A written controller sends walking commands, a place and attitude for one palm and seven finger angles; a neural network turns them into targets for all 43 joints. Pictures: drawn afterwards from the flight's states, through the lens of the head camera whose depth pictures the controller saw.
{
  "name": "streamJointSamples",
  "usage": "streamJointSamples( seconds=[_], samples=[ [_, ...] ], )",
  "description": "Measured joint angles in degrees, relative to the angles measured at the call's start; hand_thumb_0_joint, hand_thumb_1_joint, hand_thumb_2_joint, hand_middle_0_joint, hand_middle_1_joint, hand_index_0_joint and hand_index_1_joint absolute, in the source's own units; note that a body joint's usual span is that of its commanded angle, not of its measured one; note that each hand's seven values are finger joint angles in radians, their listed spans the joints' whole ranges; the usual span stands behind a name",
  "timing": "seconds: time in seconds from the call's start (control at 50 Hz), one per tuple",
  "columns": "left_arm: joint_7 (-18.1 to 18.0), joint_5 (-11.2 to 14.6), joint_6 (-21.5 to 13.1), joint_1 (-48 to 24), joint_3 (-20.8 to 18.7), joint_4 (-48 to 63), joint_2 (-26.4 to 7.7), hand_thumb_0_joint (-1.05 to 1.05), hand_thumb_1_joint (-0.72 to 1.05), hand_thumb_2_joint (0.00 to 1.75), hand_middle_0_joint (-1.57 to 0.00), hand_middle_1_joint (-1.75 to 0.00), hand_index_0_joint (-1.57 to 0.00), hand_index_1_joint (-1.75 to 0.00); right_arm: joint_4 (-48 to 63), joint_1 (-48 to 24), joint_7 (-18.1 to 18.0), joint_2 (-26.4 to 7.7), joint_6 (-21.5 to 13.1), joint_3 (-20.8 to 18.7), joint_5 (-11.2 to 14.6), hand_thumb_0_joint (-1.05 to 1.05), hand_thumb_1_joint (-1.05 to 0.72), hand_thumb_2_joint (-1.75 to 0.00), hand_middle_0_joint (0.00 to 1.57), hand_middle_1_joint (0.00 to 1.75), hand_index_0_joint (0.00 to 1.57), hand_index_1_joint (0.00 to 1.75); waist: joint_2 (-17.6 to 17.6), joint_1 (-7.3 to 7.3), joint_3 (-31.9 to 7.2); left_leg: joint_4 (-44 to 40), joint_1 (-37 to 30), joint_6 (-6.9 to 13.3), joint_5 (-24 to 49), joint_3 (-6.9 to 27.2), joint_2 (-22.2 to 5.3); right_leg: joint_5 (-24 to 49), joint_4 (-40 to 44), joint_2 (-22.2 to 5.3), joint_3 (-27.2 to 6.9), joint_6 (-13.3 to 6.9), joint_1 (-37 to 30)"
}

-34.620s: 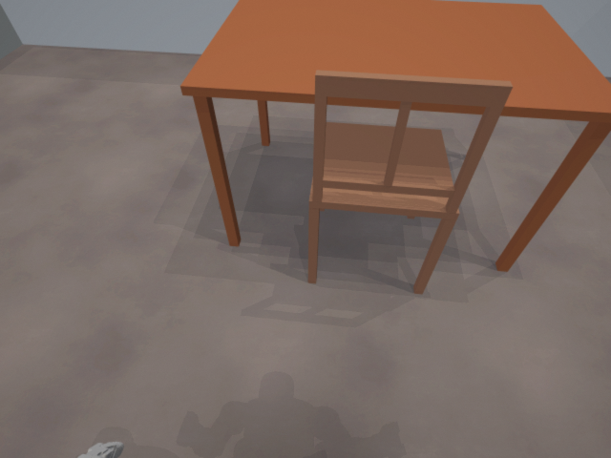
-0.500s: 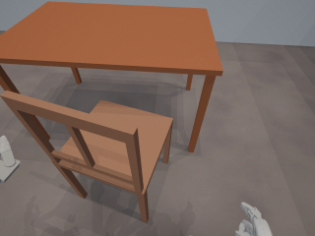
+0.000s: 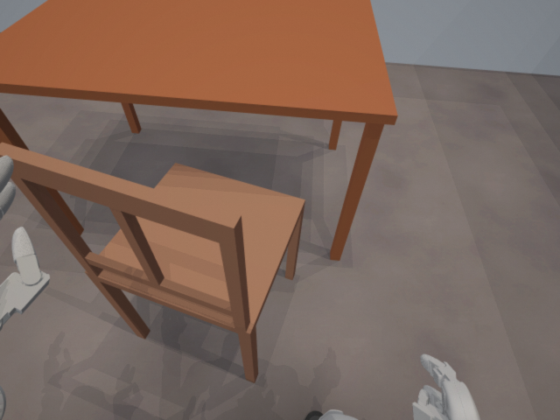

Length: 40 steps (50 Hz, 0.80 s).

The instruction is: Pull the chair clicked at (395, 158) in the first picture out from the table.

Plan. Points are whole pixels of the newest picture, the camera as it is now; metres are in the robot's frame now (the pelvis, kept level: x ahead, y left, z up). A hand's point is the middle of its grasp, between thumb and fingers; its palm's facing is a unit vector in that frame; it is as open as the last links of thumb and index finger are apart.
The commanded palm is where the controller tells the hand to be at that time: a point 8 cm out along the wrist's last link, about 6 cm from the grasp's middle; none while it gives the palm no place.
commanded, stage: step back with the hand held close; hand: left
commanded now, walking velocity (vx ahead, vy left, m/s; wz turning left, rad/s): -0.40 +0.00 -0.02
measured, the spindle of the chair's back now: (140, 247) +0.42 +0.28 -0.08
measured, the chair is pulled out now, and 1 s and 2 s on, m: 0.30 0.30 0.30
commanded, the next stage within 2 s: stop stepping back and stand still in 0.66 s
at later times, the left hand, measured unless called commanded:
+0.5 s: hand (11, 354) +0.15 +0.23 +0.18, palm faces +0.29 -0.80 -0.52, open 7.4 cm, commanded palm +0.09 +0.29 +0.20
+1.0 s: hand out of the picture +0.02 +0.28 +0.18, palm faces +0.42 -0.78 -0.46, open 7.4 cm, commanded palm -0.03 +0.31 +0.20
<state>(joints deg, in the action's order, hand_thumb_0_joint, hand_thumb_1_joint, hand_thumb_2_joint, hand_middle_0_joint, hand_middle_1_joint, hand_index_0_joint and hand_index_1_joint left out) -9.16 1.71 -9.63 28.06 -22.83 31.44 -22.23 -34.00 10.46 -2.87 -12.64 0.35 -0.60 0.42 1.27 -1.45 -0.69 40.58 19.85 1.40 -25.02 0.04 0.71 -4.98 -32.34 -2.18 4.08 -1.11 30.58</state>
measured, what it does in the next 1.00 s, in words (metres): walks backwards: right foot, then right foot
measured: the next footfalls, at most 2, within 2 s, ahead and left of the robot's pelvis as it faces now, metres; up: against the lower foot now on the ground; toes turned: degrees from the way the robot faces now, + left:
right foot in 0.18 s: +0.05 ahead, -0.12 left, +0.00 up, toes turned -2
right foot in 0.66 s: -0.02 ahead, -0.12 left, +0.00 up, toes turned -1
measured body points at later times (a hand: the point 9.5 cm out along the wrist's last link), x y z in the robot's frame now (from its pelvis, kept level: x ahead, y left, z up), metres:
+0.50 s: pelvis -0.06 +0.00 +0.01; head -0.03 +0.01 +0.46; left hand +0.13 +0.27 +0.21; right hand +0.13 -0.26 -0.05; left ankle -0.05 +0.13 -0.72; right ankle +0.01 -0.12 -0.72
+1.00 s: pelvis -0.17 +0.01 +0.01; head -0.20 +0.03 +0.46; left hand -0.01 +0.32 +0.20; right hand -0.04 -0.23 -0.06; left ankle -0.14 +0.13 -0.72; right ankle -0.13 -0.10 -0.70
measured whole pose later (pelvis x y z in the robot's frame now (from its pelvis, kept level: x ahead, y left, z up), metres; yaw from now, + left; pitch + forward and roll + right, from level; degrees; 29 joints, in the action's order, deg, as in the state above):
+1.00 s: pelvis -0.17 +0.01 +0.01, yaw +0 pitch -1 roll -1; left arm -9.2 1.9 -8.6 33.3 -23.5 26.9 -25.0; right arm -35.7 15.9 -4.8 -11.4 -5.0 0.8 0.4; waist 0.9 -1.7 -3.2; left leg 33.9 18.4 1.0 -15.6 -1.5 -1.9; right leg -20.0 -38.7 1.3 0.9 1.1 21.8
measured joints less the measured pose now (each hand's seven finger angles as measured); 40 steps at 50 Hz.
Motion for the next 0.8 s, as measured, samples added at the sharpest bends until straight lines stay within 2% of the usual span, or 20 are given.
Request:
streamJointSamples(
  seconds=[0.04,0.12,0.16,0.2,0.24,0.3,0.36,0.4,0.44,0.5,0.52,0.56,0.62,0.66,0.7,0.74,0.78,0.8],
  samples=[
    [-0.09,-0.01,-0.30,2.48,-0.25,0.82,-1.23,0.01,0.88,0.90,-0.22,-0.30,-0.21,-0.30,0.08,0.22,-0.16,0.10,0.33,0.26,0.04,0.01,-0.91,-0.90,0.20,0.30,0.20,0.30,1.06,-0.46,-0.19,-2.78,-0.67,-0.17,3.84,-0.80,0.09,-0.03,0.99,-0.44,-0.30,0.44,-0.09],
    [-0.30,-0.09,-0.15,6.11,-2.09,1.05,-2.61,0.01,0.88,0.90,-0.22,-0.30,-0.22,-0.30,-0.09,2.15,-1.48,1.17,-1.61,-0.55,-0.64,0.01,-0.91,-0.90,0.20,0.30,0.20,0.30,-0.30,-0.57,-1.71,-3.75,-0.87,-0.81,3.33,0.21,-1.39,-8.67,-8.39,2.63,-2.91,1.56,-1.19],
    [-0.42,0.39,-0.03,6.25,-2.98,0.72,-2.46,0.01,0.88,0.90,-0.22,-0.30,-0.22,-0.30,-1.14,2.62,-1.57,2.09,-2.97,-0.86,-0.92,0.01,-0.91,-0.90,0.20,0.30,0.20,0.30,-0.30,0.41,-2.55,-4.95,-1.41,-1.23,3.76,0.00,-1.88,-9.97,-7.58,2.96,-3.02,1.35,-4.66],
    [-0.54,0.65,-0.05,5.71,-3.38,0.25,-1.57,0.01,0.88,0.90,-0.22,-0.30,-0.22,-0.30,-1.98,2.02,-1.29,2.75,-3.89,-0.47,-1.09,0.01,-0.90,-0.90,0.20,0.30,0.20,0.30,0.08,1.71,-2.81,-5.87,-1.93,-1.70,4.14,-1.21,-2.24,-10.14,-2.81,2.75,-3.02,0.90,-8.26],
    [-0.40,0.61,-0.03,3.43,-2.42,-0.76,-0.05,0.01,0.89,0.90,-0.21,-0.30,-0.21,-0.30,-2.53,0.10,-1.01,2.87,-4.20,0.13,-1.16,0.01,-0.90,-0.90,0.20,0.30,0.20,0.30,-0.58,2.40,-1.62,-6.05,-2.03,-2.17,4.64,-1.86,-3.11,-10.60,-0.25,3.57,-3.33,0.23,-9.26],
    [0.21,0.85,0.63,0.22,0.24,-1.53,0.48,0.01,0.89,0.90,-0.21,-0.30,-0.21,-0.30,-1.80,-2.46,-0.72,3.03,-3.62,0.60,-0.58,0.01,-0.90,-0.90,0.20,0.30,0.20,0.30,-0.61,1.74,-0.05,-3.54,0.25,-2.61,7.80,-2.23,-3.20,-8.33,0.71,3.41,-3.12,-0.55,-8.87],
    [1.11,0.73,0.56,1.07,1.60,-0.46,-0.67,0.01,0.89,0.90,-0.21,-0.30,-0.21,-0.30,-0.27,-4.04,-0.64,2.68,-2.08,0.43,-0.18,0.01,-0.90,-0.90,0.20,0.30,0.20,0.30,0.18,0.49,0.13,4.93,4.61,-2.12,-0.08,-0.29,-1.44,-6.75,1.89,2.44,-3.06,-0.82,-7.76],
    [1.42,0.57,0.50,3.78,0.89,1.01,-2.22,0.01,0.89,0.90,-0.22,-0.30,-0.21,-0.30,0.71,-4.62,-0.77,2.43,-0.61,0.52,-0.03,0.01,-0.90,-0.90,0.20,0.30,0.20,0.30,1.34,0.08,0.12,6.15,5.32,-2.06,-1.50,-0.43,-1.14,-5.26,2.95,1.89,-3.65,-0.77,-7.27],
    [1.47,0.73,0.51,6.53,-0.19,2.21,-3.56,0.01,0.88,0.90,-0.22,-0.30,-0.22,-0.30,1.53,-4.59,-1.11,1.81,0.39,0.55,0.01,0.01,-0.90,-0.90,0.20,0.30,0.20,0.30,2.01,-0.08,-0.04,1.15,3.53,-1.98,0.90,-0.92,-1.43,-4.05,3.64,1.63,-4.06,-0.38,-6.90],
    [1.23,1.14,0.16,7.72,-0.69,3.36,-4.73,0.01,0.88,0.90,-0.22,-0.30,-0.22,-0.30,2.24,-3.39,-2.10,-0.22,-0.05,-0.39,0.15,0.01,-0.90,-0.90,0.20,0.30,0.20,0.30,0.31,0.01,-0.11,-9.94,-0.47,-1.54,11.12,-0.93,-3.15,-3.55,2.58,2.23,-2.81,0.54,-5.88],
    [1.10,1.26,-0.13,7.07,-0.89,3.07,-5.15,0.01,0.88,0.90,-0.22,-0.30,-0.22,-0.30,1.63,-3.17,-2.49,-0.23,-0.53,-0.90,0.31,0.01,-0.91,-0.90,0.20,0.30,0.20,0.30,0.74,0.45,0.29,-9.40,-0.12,-2.02,12.10,-1.05,-2.87,-3.91,1.68,1.95,-3.02,1.03,-5.50],
    [0.77,1.40,-0.50,6.29,-1.73,1.79,-5.01,0.01,0.88,0.90,-0.22,-0.30,-0.22,-0.30,0.70,-2.27,-2.75,0.12,-1.65,-1.21,0.36,0.01,-0.91,-0.90,0.20,0.30,0.20,0.30,1.34,1.34,0.27,-8.18,0.40,-2.42,11.17,-1.56,-2.60,-9.20,-2.18,2.12,-4.07,1.71,-4.46],
    [0.23,1.51,0.05,4.56,-2.74,-0.33,-3.53,0.01,0.88,0.90,-0.22,-0.30,-0.22,-0.30,-0.13,-0.34,-2.63,0.93,-4.03,-1.18,-0.24,0.01,-0.91,-0.90,0.20,0.30,0.20,0.30,0.60,1.82,-0.37,-7.11,1.55,-2.54,10.93,-1.05,-2.95,-13.73,-6.70,3.05,-4.29,1.92,-5.47],
    [-0.03,1.45,0.27,3.59,-2.95,-1.08,-2.40,0.01,0.88,0.90,-0.22,-0.30,-0.22,-0.30,-0.72,0.47,-2.04,1.53,-5.29,-0.64,-0.36,0.01,-0.91,-0.90,0.20,0.30,0.20,0.30,0.61,2.58,-0.69,-6.01,2.53,-2.77,11.17,-1.40,-3.17,-10.82,-3.50,2.78,-4.10,1.72,-8.24],
    [0.11,1.10,0.35,2.00,-1.87,-1.69,-0.46,0.01,0.89,0.90,-0.21,-0.30,-0.21,-0.30,-1.57,0.18,-1.47,1.51,-5.67,-0.06,-0.58,0.01,-0.91,-0.90,0.20,0.30,0.20,0.30,-0.67,3.16,-0.33,-4.08,4.14,-2.82,10.03,-1.21,-4.24,-7.59,-2.26,3.85,-3.81,0.25,-7.81],
    [0.34,0.82,0.89,0.45,0.32,-1.83,0.73,0.01,0.89,0.90,-0.21,-0.30,-0.21,-0.30,-2.60,0.22,-0.84,1.70,-5.31,-0.11,-0.63,0.01,-0.90,-0.90,0.20,0.30,0.20,0.30,-0.56,2.99,-0.47,2.06,7.05,-2.39,3.18,-0.33,-2.95,-6.47,-0.98,3.42,-3.58,-0.26,-7.06],
    [0.60,0.33,1.30,0.36,1.90,-1.29,0.95,0.01,0.89,0.90,-0.21,-0.30,-0.21,-0.30,-3.21,0.34,-0.35,1.95,-4.20,0.03,-0.86,0.01,-0.90,-0.90,0.20,0.30,0.20,0.30,0.46,2.45,-0.46,9.64,8.77,-2.21,0.76,-0.85,-1.55,-4.51,1.46,2.44,-3.67,-0.28,-7.16],
    [0.71,0.20,1.19,1.06,2.05,-0.84,0.54,0.01,0.89,0.90,-0.21,-0.30,-0.21,-0.30,-3.14,0.48,-0.25,2.16,-3.60,0.32,-0.82,0.01,-0.90,-0.90,0.20,0.30,0.20,0.30,1.25,2.11,-0.52,10.35,8.19,-2.07,0.21,-1.59,-1.25,-3.41,2.49,1.98,-3.95,-0.15,-7.15]
  ],
)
